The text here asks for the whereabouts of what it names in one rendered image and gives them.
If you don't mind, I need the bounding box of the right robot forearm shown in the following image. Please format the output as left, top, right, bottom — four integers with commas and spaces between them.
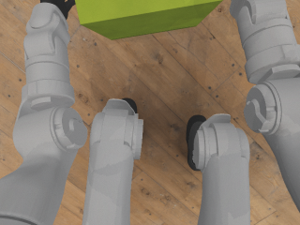
229, 0, 300, 84

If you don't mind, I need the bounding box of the robot left hand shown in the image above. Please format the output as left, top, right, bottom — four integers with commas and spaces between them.
40, 0, 76, 19

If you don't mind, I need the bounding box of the robot right foot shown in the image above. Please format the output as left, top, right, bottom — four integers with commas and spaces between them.
186, 114, 206, 172

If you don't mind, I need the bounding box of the left robot forearm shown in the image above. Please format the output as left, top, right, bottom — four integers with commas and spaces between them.
12, 2, 75, 146

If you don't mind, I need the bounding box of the left robot upper arm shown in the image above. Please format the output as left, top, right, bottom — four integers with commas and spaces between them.
0, 105, 88, 225

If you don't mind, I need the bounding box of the carton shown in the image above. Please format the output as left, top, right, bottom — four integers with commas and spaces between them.
75, 0, 223, 40

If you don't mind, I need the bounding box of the right robot shin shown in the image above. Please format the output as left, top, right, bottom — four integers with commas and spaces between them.
192, 113, 250, 163

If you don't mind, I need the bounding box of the right robot upper arm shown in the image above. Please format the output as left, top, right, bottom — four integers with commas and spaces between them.
243, 77, 300, 213

